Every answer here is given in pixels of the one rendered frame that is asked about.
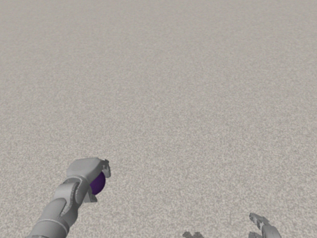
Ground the left robot hand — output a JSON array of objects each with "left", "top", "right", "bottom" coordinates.
[{"left": 66, "top": 157, "right": 111, "bottom": 203}]

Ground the left robot arm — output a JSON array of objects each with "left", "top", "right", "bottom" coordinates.
[{"left": 25, "top": 175, "right": 89, "bottom": 238}]

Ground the right robot hand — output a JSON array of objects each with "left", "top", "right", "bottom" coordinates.
[{"left": 248, "top": 213, "right": 281, "bottom": 238}]

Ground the ball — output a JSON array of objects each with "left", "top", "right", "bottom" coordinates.
[{"left": 90, "top": 172, "right": 106, "bottom": 195}]

